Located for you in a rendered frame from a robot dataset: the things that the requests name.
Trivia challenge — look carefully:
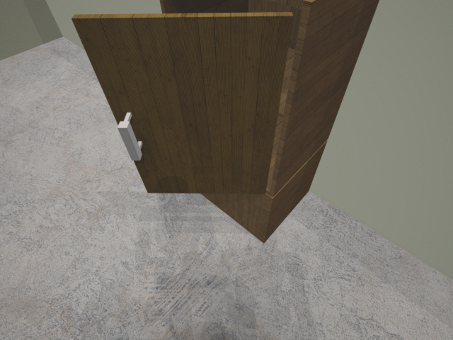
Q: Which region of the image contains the handle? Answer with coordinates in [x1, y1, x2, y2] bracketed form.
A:
[117, 113, 142, 161]

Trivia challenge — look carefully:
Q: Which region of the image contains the cupboard door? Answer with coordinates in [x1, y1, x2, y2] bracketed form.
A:
[71, 12, 293, 194]

